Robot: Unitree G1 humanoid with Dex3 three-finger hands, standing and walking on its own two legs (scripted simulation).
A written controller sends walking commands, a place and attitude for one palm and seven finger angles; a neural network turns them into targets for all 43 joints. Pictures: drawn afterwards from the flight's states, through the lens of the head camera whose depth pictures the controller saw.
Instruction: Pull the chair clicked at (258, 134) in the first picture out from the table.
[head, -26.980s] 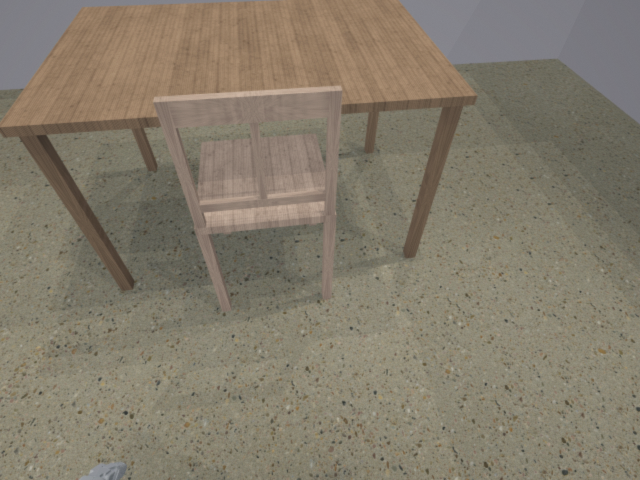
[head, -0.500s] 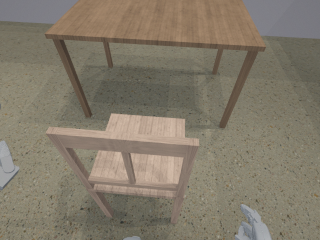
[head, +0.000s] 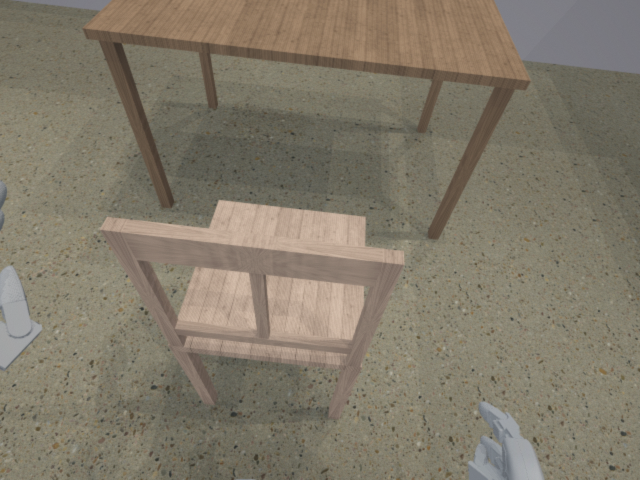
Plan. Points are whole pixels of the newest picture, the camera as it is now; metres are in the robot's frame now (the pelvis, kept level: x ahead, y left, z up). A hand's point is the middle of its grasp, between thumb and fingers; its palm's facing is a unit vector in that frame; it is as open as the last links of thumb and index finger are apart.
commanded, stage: step back with the hand held close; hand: left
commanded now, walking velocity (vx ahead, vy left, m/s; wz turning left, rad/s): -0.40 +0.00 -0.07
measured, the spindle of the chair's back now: (261, 305) +0.39 +0.12 -0.12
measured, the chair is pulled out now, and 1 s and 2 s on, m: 0.59 0.59 0.59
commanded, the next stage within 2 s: stop stepping back and stand still in 0.10 s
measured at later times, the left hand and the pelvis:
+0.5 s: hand out of the picture +0.13 +0.26 +0.15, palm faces +0.36 -0.83 -0.43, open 7.4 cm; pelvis -0.09 +0.01 +0.00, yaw -3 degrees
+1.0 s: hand out of the picture +0.12 +0.26 +0.16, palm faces +0.39 -0.82 -0.42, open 7.4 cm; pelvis -0.09 +0.00 +0.01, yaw -3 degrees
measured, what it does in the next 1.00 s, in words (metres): steps on the spot: left foot, then right foot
